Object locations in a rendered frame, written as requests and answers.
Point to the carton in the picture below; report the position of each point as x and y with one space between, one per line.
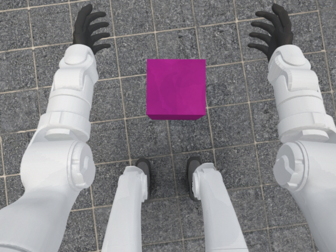
176 89

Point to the robot right forearm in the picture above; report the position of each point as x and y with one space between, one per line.
299 102

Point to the left robot hand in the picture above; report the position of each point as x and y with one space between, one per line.
83 30

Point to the right robot hand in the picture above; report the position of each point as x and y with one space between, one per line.
280 31

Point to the robot right thigh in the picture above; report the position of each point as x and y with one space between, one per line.
221 227

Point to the robot left foot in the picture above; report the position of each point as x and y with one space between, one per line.
144 165

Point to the robot left forearm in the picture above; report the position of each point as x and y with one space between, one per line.
70 99

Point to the robot left upper arm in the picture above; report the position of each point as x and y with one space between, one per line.
53 174

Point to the robot right upper arm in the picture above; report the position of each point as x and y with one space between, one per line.
308 170

